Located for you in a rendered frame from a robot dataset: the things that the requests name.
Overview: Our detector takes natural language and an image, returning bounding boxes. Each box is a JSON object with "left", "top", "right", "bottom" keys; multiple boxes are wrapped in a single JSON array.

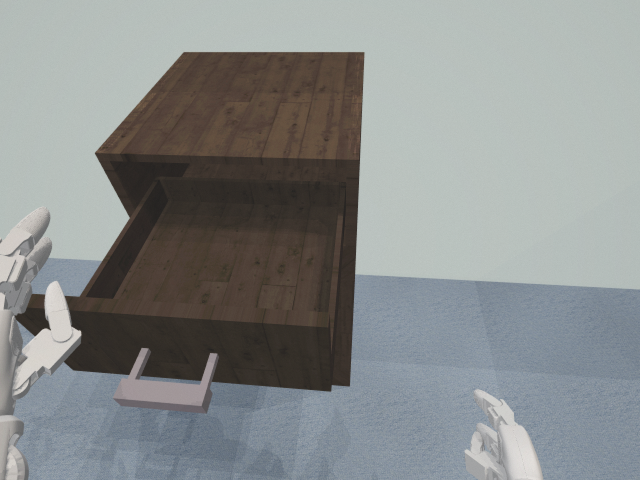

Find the right robot hand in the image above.
[{"left": 465, "top": 389, "right": 543, "bottom": 480}]

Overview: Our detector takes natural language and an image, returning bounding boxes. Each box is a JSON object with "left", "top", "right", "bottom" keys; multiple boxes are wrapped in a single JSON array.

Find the cabinet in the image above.
[{"left": 95, "top": 52, "right": 365, "bottom": 387}]

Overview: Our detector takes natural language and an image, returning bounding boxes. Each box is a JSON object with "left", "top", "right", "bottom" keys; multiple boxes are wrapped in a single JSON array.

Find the left robot forearm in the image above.
[{"left": 0, "top": 415, "right": 29, "bottom": 480}]

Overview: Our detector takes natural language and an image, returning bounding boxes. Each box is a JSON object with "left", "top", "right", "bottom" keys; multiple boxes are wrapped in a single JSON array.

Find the left robot hand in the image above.
[{"left": 0, "top": 206, "right": 81, "bottom": 416}]

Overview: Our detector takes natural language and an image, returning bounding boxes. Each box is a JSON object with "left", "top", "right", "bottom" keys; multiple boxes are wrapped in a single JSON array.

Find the handle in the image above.
[{"left": 113, "top": 348, "right": 219, "bottom": 414}]

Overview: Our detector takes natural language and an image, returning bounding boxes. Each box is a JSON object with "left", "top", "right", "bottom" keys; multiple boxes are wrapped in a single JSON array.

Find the drawer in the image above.
[{"left": 15, "top": 176, "right": 346, "bottom": 392}]

